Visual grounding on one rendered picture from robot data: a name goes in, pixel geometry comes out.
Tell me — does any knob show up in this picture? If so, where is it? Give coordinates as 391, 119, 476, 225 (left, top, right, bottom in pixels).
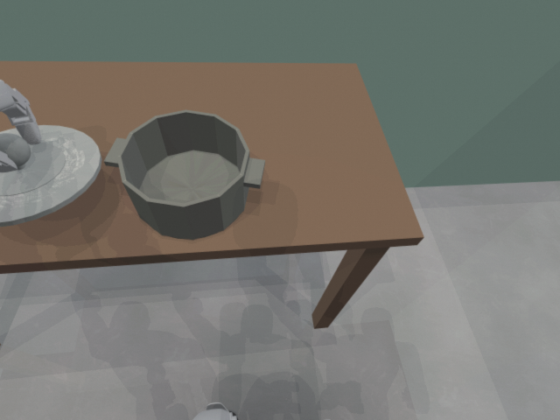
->
0, 133, 31, 167

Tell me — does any lid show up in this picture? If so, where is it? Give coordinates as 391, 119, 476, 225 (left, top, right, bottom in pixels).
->
0, 125, 102, 227

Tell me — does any left robot hand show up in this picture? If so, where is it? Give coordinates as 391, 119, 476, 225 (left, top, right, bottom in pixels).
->
0, 80, 41, 172

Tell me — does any pot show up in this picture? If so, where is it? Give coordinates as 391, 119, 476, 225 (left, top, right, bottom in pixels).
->
103, 110, 265, 240

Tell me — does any left robot shin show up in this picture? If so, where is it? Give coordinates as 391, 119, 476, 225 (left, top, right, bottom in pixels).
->
206, 402, 229, 412

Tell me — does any table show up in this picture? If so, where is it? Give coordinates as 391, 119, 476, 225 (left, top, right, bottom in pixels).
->
0, 61, 424, 346

